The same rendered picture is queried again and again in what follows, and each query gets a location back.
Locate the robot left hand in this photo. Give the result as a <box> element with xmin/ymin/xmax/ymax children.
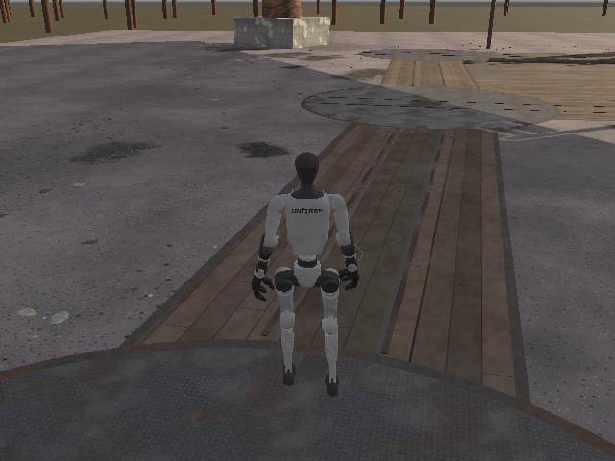
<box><xmin>252</xmin><ymin>275</ymin><xmax>274</xmax><ymax>301</ymax></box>

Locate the robot left upper arm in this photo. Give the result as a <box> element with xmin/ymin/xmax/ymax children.
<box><xmin>263</xmin><ymin>194</ymin><xmax>287</xmax><ymax>248</ymax></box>

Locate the left robot shin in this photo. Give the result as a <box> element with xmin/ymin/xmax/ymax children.
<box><xmin>280</xmin><ymin>312</ymin><xmax>294</xmax><ymax>373</ymax></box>

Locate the left robot forearm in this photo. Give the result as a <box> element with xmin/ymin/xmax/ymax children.
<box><xmin>254</xmin><ymin>233</ymin><xmax>273</xmax><ymax>279</ymax></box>

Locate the robot right hand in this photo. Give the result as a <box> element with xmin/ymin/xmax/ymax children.
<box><xmin>339</xmin><ymin>268</ymin><xmax>359</xmax><ymax>290</ymax></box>

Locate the robot right upper arm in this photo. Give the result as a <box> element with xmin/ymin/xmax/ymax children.
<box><xmin>328</xmin><ymin>194</ymin><xmax>351</xmax><ymax>246</ymax></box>

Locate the right robot forearm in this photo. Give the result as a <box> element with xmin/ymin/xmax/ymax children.
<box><xmin>341</xmin><ymin>232</ymin><xmax>357</xmax><ymax>272</ymax></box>

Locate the robot left thigh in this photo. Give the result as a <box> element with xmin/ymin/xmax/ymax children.
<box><xmin>275</xmin><ymin>267</ymin><xmax>295</xmax><ymax>329</ymax></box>

